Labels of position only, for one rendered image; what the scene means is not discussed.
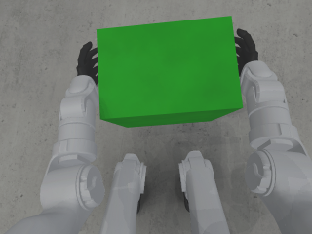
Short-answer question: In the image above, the robot left foot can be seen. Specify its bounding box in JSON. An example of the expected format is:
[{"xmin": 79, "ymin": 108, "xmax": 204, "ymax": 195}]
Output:
[{"xmin": 136, "ymin": 193, "xmax": 141, "ymax": 214}]

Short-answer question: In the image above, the carton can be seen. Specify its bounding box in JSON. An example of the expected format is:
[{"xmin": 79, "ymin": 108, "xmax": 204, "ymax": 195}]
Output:
[{"xmin": 97, "ymin": 16, "xmax": 243, "ymax": 128}]

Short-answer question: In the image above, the robot left upper arm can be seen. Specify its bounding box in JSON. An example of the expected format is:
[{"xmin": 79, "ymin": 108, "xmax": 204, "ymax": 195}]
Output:
[{"xmin": 4, "ymin": 163, "xmax": 105, "ymax": 234}]

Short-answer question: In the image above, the robot left forearm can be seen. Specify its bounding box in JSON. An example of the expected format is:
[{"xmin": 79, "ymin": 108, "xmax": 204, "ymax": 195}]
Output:
[{"xmin": 40, "ymin": 75, "xmax": 99, "ymax": 205}]

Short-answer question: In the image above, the left robot hand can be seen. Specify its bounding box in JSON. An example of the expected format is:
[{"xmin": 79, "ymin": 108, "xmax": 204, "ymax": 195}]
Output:
[{"xmin": 76, "ymin": 41, "xmax": 98, "ymax": 86}]

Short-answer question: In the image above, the right robot thigh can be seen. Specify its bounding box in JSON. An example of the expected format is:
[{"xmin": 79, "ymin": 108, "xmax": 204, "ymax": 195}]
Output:
[{"xmin": 178, "ymin": 156, "xmax": 230, "ymax": 234}]

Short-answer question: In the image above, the robot right forearm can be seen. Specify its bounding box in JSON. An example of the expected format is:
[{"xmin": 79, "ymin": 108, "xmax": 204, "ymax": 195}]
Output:
[{"xmin": 240, "ymin": 60, "xmax": 312, "ymax": 162}]

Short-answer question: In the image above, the robot right upper arm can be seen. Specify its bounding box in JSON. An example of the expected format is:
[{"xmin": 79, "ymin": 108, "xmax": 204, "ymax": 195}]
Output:
[{"xmin": 244, "ymin": 148, "xmax": 312, "ymax": 234}]

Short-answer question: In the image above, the right robot hand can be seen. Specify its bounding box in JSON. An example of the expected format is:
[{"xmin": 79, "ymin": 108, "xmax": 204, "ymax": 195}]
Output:
[{"xmin": 234, "ymin": 28, "xmax": 258, "ymax": 77}]

